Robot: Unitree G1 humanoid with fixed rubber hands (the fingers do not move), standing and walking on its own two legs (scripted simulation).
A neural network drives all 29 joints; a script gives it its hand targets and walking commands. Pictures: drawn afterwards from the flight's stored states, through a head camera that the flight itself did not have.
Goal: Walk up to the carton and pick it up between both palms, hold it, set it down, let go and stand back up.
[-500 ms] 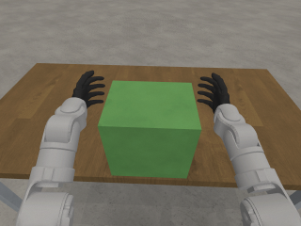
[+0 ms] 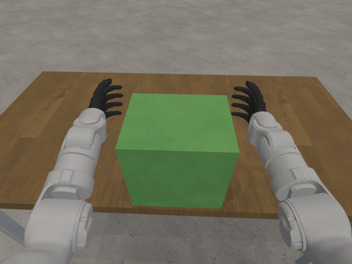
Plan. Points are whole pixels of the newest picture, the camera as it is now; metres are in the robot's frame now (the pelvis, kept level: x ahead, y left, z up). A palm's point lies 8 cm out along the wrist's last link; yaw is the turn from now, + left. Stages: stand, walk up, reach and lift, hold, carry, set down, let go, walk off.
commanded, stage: reach and lift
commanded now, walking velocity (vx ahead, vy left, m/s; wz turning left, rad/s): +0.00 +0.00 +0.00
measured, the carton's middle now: (177, 152) +0.41 +0.01 +0.03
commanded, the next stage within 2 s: none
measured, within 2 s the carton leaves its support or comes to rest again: neither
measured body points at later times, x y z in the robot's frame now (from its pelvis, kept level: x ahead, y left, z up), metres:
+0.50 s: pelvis +0.01 +0.00 +0.00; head +0.04 +0.00 +0.45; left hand +0.44 +0.19 +0.10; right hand +0.44 -0.18 +0.09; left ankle +0.00 +0.12 -0.75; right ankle +0.01 -0.12 -0.75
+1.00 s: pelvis +0.01 +0.00 +0.00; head +0.04 +0.01 +0.45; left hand +0.44 +0.18 +0.10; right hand +0.44 -0.16 +0.10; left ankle +0.00 +0.12 -0.75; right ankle +0.01 -0.12 -0.75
